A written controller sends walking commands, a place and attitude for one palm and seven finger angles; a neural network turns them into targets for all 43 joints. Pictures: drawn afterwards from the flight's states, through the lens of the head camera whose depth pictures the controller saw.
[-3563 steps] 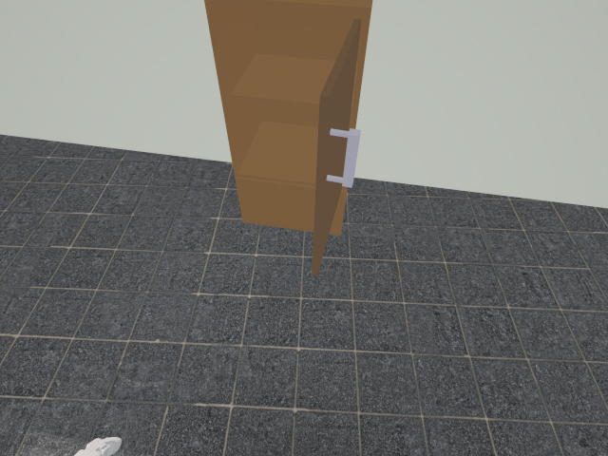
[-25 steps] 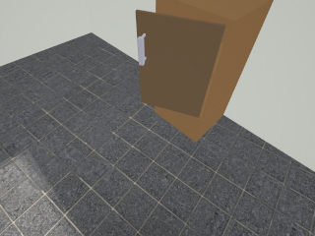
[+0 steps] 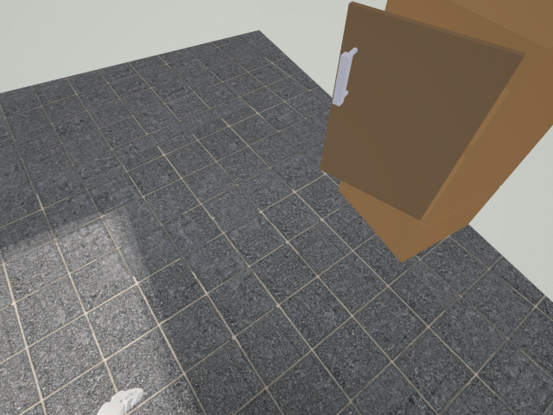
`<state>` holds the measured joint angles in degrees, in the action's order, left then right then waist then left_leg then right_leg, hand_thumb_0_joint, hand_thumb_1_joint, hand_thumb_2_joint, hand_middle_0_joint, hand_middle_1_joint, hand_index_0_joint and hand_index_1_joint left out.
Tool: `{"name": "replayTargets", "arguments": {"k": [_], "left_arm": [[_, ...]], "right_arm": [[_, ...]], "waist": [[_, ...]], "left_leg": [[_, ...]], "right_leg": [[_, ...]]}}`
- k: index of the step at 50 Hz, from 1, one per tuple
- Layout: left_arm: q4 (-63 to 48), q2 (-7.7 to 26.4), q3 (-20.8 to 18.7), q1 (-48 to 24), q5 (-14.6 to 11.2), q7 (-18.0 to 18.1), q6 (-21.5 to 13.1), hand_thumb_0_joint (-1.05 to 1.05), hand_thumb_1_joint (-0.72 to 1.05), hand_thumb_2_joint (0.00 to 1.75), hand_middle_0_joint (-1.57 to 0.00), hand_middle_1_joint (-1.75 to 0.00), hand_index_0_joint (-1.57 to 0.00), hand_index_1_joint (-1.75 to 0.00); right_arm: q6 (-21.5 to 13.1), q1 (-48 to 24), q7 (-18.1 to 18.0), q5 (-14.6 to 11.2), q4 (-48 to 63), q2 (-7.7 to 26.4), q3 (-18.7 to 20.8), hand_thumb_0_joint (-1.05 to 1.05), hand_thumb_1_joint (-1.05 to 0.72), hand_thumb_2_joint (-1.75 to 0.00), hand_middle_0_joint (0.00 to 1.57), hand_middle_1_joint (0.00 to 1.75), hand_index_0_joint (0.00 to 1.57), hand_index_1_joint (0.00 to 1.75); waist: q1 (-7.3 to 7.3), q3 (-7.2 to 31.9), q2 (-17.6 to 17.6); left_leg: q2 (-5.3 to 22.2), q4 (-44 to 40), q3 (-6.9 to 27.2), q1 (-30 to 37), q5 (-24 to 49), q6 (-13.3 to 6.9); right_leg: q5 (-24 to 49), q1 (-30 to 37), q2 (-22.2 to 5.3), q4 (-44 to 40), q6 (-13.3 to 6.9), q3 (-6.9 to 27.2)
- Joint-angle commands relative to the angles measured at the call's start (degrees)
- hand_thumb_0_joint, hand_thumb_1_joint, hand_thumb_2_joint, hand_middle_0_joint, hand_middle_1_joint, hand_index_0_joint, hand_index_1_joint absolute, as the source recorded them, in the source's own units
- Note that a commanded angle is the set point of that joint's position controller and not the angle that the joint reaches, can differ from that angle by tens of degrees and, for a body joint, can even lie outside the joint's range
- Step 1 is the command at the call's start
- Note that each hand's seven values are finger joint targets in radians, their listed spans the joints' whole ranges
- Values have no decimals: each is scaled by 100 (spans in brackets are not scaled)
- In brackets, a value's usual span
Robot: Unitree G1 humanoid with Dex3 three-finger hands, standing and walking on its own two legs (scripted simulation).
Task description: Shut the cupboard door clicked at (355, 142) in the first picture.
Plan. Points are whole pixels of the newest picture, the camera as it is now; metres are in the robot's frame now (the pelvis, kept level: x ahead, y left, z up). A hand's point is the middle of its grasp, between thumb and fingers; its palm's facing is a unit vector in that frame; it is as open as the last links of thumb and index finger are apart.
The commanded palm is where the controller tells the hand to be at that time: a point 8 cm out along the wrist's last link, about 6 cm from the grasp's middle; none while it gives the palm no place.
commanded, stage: walk to a spot facing it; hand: left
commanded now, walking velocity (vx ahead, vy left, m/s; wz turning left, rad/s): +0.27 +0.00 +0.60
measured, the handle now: (345, 76) +0.94 -0.19 -0.05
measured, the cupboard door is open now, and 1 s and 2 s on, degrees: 25 25 25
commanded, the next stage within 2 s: turn to face it in 0.54 s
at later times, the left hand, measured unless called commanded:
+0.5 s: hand out of the picture -0.04 +0.16 -0.19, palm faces +0.42 -0.88 -0.23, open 7.4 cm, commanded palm none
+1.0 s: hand (145, 362) +0.23 +0.24 -0.18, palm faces +0.38 -0.90 -0.21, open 7.3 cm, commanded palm none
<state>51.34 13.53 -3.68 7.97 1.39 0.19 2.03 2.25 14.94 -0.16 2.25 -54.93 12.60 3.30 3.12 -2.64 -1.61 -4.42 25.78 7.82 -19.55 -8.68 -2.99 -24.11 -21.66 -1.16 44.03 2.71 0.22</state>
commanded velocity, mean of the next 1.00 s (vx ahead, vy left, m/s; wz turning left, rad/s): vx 0.11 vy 0.00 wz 0.13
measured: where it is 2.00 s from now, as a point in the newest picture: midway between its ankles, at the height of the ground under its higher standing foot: (248, 384)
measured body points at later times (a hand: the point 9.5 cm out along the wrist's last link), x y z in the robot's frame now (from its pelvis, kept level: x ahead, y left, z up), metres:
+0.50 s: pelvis +0.10 +0.02 -0.03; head +0.16 +0.04 +0.42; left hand -0.06 +0.21 -0.17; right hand +0.33 -0.16 -0.16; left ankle +0.12 +0.12 -0.75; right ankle +0.00 -0.14 -0.72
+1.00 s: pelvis +0.23 +0.05 -0.01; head +0.27 +0.05 +0.43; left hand +0.21 +0.28 -0.16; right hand +0.35 -0.16 -0.17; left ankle +0.13 +0.12 -0.70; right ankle +0.33 -0.03 -0.74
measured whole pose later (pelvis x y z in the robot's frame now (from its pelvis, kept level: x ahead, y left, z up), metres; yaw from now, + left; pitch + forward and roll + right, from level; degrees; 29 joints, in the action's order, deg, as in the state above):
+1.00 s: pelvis +0.23 +0.05 -0.01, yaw +21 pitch +0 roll +0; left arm 54.3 8.2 -2.6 11.4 1.4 1.0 0.4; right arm 1.6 12.8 -1.6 0.6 -57.7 10.7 2.1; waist 0.5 -5.3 -1.1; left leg -0.1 50.9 -2.8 -17.0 -31.3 0.5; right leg -11.4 -21.1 0.2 32.8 -1.4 0.0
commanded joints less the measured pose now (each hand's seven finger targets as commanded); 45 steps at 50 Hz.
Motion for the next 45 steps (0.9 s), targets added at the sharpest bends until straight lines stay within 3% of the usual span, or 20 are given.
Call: {"name": "replayTargets", "arguments": {"k": [1,2,3,4,5,7,9,12,18,21,22,23,24,25,27,30,36,41,43,45], "left_arm": [[-133,572,-191,1120,17,-32,-160,0,90,90,-20,-30,-20,-30],[-70,940,-277,1582,74,10,-234,0,90,90,-20,-30,-20,-30],[-163,1422,-356,1566,144,108,-264,0,90,90,-20,-30,-20,-30],[-285,1361,-303,1017,-16,127,-232,0,90,90,-20,-30,-20,-30],[-386,1233,-309,644,-12,128,-317,0,90,90,-20,-30,-20,-30],[-358,687,-175,290,-9,119,-417,0,90,90,-20,-30,-20,-30],[-183,538,-124,741,-15,107,-510,0,90,90,-20,-30,-20,-30],[107,560,-115,1463,1,142,-524,0,90,90,-20,-30,-20,-30],[233,729,-134,1948,31,142,-501,0,90,90,-20,-30,-20,-30],[148,989,-211,1705,20,122,-532,0,90,90,-20,-30,-20,-30],[157,1006,-210,1641,-8,104,-525,0,90,90,-20,-30,-20,-30],[26,931,-189,1598,-36,51,-519,0,90,90,-20,-30,-20,-30],[-304,535,-126,1432,-84,-36,-513,0,90,90,-20,-30,-20,-30],[-612,640,-131,880,-43,4,-463,0,90,90,-20,-30,-20,-30],[-515,522,-157,652,-16,42,-406,0,90,90,-20,-30,-20,-30],[-230,342,-190,983,53,-44,-258,0,90,90,-20,-30,-20,-30],[-107,25,-35,940,39,-20,-153,0,90,90,-20,-30,-20,-30],[119,-6,54,916,24,0,-182,0,90,90,-20,-30,-20,-30],[205,307,-41,1210,24,-4,-231,0,90,90,-20,-30,-20,-30],[210,863,-139,1310,46,21,-274,0,90,90,-20,-30,-20,-30]], "right_arm": [[-55,-377,-63,-47,504,1101,337,0,-90,-90,20,30,20,30],[-57,-519,-31,-119,608,836,293,0,-90,-90,20,30,20,30],[-134,-459,-9,-170,783,301,191,0,-90,-90,20,30,20,30],[-128,-556,17,-19,844,667,262,0,-90,-90,20,30,20,30],[-78,-376,80,-21,782,590,293,0,-90,-90,20,30,20,30],[-25,-355,203,-21,691,559,278,0,-90,-90,20,30,20,30],[-47,-445,243,-62,656,425,210,0,-90,-90,20,30,20,30],[-22,-793,252,-84,750,282,112,0,-90,-90,20,30,20,30],[-49,-1575,340,-79,976,207,-28,0,-90,-90,20,30,20,30],[-157,-902,292,-70,871,378,17,0,-90,-90,20,30,20,30],[-181,-329,271,-44,716,604,77,0,-90,-90,20,30,20,30],[-216,410,208,-2,574,1058,204,0,-90,-90,20,30,20,30],[-259,1009,148,17,451,1854,398,0,-90,-90,20,30,20,30],[-240,1229,100,-110,366,1984,394,0,-90,-90,20,30,20,30],[-336,398,-15,-98,617,1444,254,0,-90,-90,20,30,20,30],[-405,-343,-53,-66,725,997,104,0,-90,-90,20,30,20,30],[-416,-201,-129,-80,435,617,12,0,-90,-90,20,30,20,30],[-363,-140,-171,-90,70,505,-1,0,-90,-90,20,30,20,30],[-330,-72,-166,-131,33,408,-4,0,-90,-90,20,30,20,30],[-276,313,-124,-162,98,151,4,0,-90,-90,20,30,20,30]], "waist": [[-587,331,-600],[-848,332,235],[-864,169,1913],[-495,-217,1000],[-264,-138,904],[-57,-493,1021],[-169,-355,957],[-401,-109,1126],[-613,-270,1347],[-227,279,1345],[82,595,1008],[485,1160,384],[648,1635,-1217],[688,1465,-374],[343,808,-470],[-161,170,-380],[-340,183,-354],[-468,-17,-386],[-591,-69,47],[-462,64,1152]], "left_leg": [[747,-842,1624,-832,-2870,-322],[251,449,957,-2074,-2800,-13],[-398,2703,-369,-3309,-2547,381],[124,3775,-151,-2998,-2078,357],[406,4311,-149,-2674,-1652,380],[670,4484,-395,-2361,-945,464],[631,4249,-706,-2269,-679,518],[608,3572,-1063,-2260,-867,493],[543,2005,-1569,-1639,-893,263],[157,1149,-1905,-137,-1021,-4],[112,633,-1839,976,-576,-74],[782,321,-1014,2659,-8,-377],[2775,81,1828,3706,1478,-1319],[3130,-264,2011,3323,1530,-1572],[2518,-648,1403,1808,-111,-1116],[1882,-978,730,651,-277,-810],[1589,-1031,50,482,302,-778],[1549,-428,-616,362,620,-414],[1219,254,-960,215,-82,-52],[348,1693,-1516,-454,-2052,329]], "right_leg": [[369,1744,352,-1723,-136,-409],[-476,2867,-458,-2765,-404,581],[-2030,3123,-2516,-3844,-1050,3131],[-1604,2011,-2801,-3792,-1158,2798],[-1937,1420,-2603,-3788,-1159,2534],[-389,985,-1904,-3555,-903,989],[1836,1553,-1592,-3108,-822,54],[4597,2455,-1575,-2482,-661,-563],[4988,2615,-1793,-2258,-673,-993],[5955,2382,-1875,-1238,-600,-1308],[5337,1833,-1754,-320,-436,-1499],[3706,538,-1542,1153,-233,-1566],[-987,-1434,-558,3024,74,-1284],[-1060,-1811,-645,3386,-35,-401],[-453,-1707,-850,3156,-34,-42],[280,-1230,-828,2413,77,-44],[969,-635,-553,752,81,-202],[1515,682,-122,-913,-70,-379],[2326,1216,-262,-1642,-196,113],[3601,1548,-1623,-2190,-1102,1920]]}}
